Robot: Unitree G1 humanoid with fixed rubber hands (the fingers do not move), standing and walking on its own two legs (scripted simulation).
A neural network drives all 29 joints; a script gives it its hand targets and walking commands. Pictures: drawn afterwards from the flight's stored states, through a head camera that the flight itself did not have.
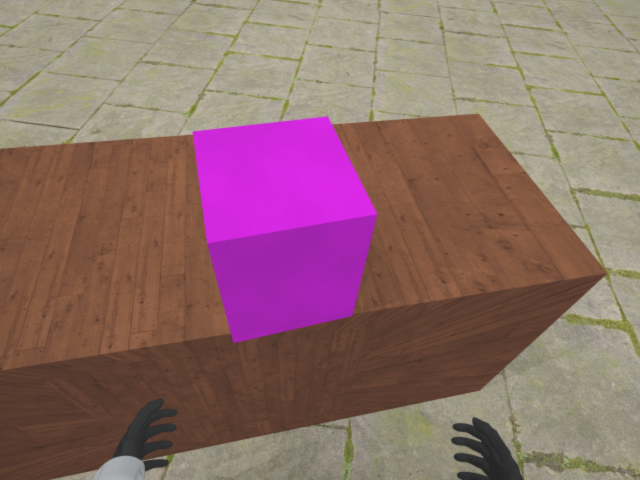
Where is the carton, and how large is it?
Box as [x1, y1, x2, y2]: [193, 116, 376, 342]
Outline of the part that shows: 327,116 193,131 207,244 233,342 352,315 376,217 376,212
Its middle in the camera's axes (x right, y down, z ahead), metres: -0.06 -0.02 +0.61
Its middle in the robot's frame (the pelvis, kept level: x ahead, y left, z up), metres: +0.46 +0.07 +0.01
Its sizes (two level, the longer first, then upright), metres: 0.210 0.200 0.250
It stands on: a pedestal, 0.66 m high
